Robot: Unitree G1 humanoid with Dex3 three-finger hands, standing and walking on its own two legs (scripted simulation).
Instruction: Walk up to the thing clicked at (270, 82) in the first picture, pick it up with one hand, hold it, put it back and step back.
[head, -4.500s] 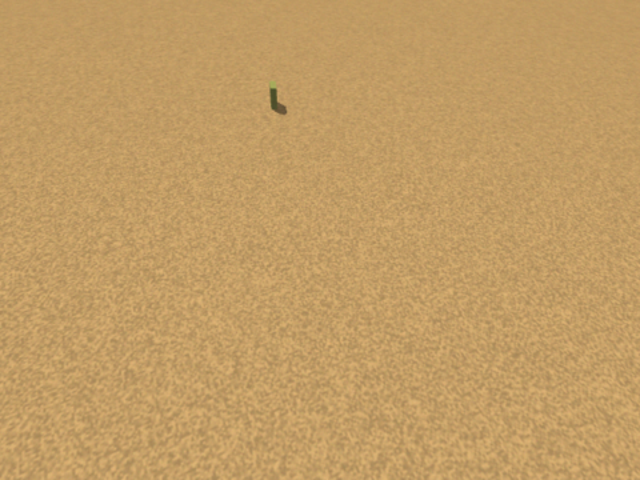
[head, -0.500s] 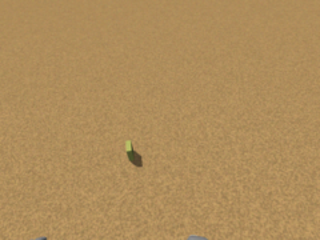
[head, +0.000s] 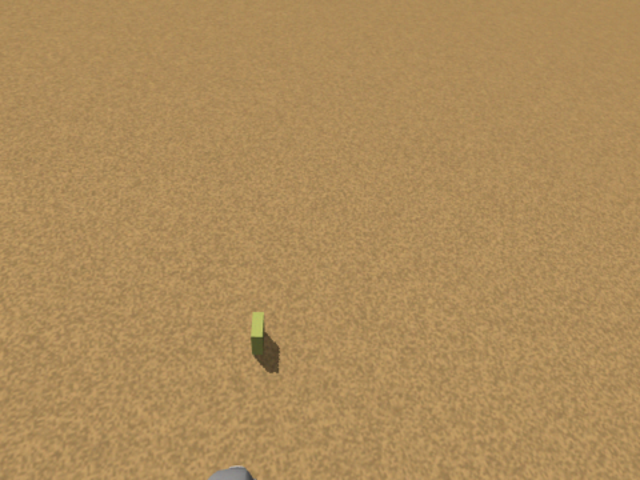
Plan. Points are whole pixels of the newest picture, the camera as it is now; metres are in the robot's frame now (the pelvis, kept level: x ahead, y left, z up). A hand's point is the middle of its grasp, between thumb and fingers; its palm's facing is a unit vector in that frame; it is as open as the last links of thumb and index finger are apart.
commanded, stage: walk up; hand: left
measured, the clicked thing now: (258, 333) +0.63 +0.14 -0.69
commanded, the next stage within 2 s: none
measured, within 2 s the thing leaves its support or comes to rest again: neither
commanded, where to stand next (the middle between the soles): +0.27 -0.03 m, yaw -4 degrees
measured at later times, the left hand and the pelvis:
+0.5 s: hand (114, 435) +0.20 +0.26 -0.12, palm faces -0.06 -0.89 -0.45, open 7.4 cm; pelvis +0.13 -0.02 +0.00, yaw -2 degrees
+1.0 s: hand (143, 397) +0.26 +0.25 -0.16, palm faces -0.04 -0.95 -0.31, open 7.4 cm; pelvis +0.17 +0.00 +0.00, yaw -2 degrees
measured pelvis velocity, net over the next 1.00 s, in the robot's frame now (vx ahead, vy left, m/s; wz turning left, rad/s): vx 0.17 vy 0.00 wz -0.04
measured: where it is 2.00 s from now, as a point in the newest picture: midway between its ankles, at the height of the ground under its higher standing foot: outside the picture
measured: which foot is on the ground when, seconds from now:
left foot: down 0.00-0.46, up 0.48-0.80, down 0.82-1.00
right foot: down 0.00-0.00, up 0.02-0.42, down 0.44-1.00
